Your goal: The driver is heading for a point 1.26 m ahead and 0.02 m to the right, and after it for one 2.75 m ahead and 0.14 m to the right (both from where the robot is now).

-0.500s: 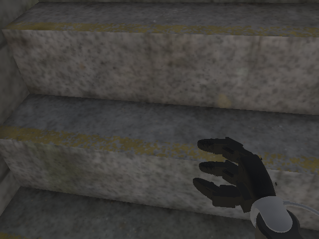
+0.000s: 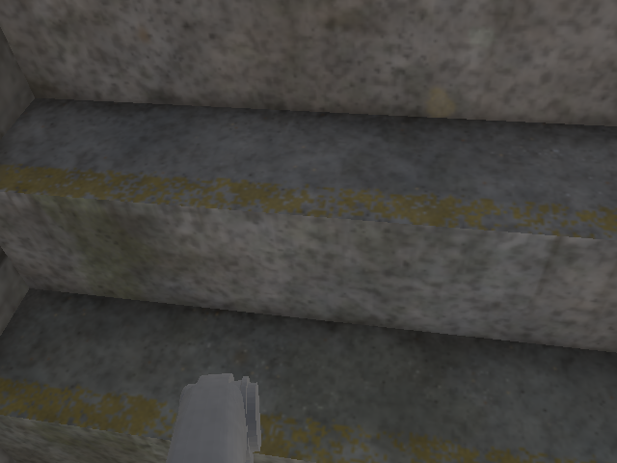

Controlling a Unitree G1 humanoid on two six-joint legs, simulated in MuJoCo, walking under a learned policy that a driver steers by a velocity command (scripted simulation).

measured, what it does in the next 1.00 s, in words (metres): climbs: left foot 0.24 m higher, then right foot 0.24 m higher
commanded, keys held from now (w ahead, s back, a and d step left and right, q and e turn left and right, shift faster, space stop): w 1.00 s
